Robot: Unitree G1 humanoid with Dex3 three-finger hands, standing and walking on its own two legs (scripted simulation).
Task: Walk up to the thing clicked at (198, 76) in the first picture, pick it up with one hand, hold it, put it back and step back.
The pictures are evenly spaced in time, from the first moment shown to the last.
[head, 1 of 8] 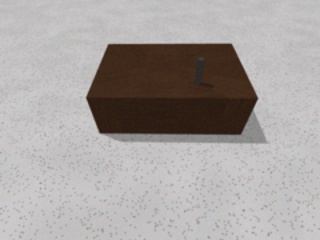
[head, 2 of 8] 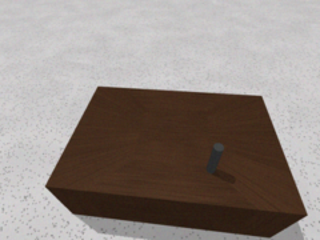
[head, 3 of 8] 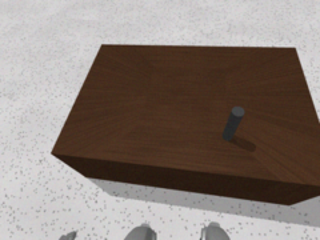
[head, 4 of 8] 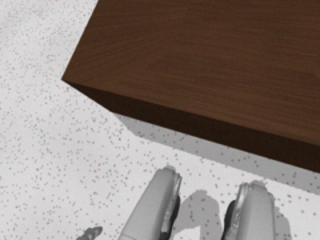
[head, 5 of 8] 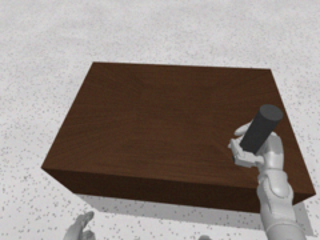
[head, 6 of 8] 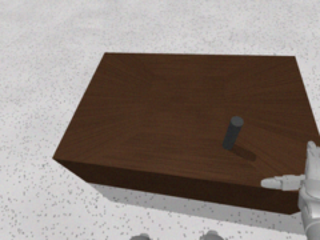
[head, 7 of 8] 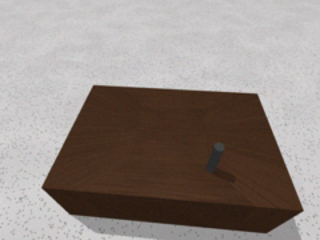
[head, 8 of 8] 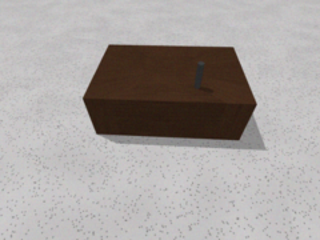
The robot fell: no
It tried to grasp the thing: yes
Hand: right
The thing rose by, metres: 0.34
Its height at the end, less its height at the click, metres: +0.00
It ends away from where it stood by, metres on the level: 0.01
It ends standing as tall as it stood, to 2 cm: yes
